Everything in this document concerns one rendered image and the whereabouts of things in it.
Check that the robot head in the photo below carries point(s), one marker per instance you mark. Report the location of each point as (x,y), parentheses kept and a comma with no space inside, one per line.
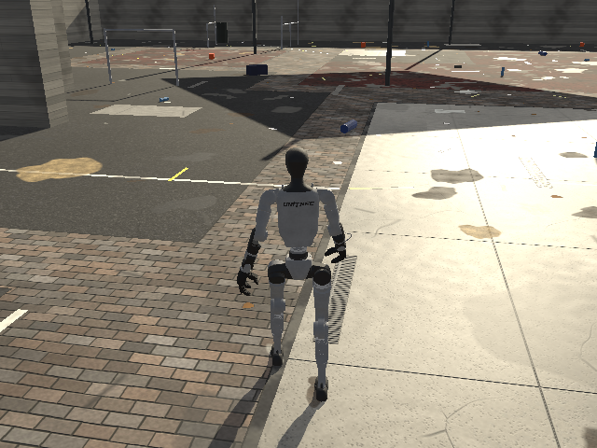
(296,160)

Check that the robot right hand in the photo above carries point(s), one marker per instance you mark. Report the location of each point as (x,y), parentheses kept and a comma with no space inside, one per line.
(338,258)

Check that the left robot upper arm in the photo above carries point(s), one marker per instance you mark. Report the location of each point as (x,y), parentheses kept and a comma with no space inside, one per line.
(267,198)

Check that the left robot forearm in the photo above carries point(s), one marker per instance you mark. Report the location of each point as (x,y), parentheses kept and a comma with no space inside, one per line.
(250,253)

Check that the robot left hand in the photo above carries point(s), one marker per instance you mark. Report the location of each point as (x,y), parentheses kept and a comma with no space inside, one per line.
(241,278)

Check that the humanoid robot torso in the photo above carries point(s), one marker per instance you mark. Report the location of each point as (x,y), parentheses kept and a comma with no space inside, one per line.
(298,214)

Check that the right robot upper arm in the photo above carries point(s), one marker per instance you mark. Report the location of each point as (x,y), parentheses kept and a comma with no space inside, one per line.
(327,197)

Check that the right robot forearm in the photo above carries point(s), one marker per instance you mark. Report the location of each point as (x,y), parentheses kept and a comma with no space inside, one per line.
(339,240)

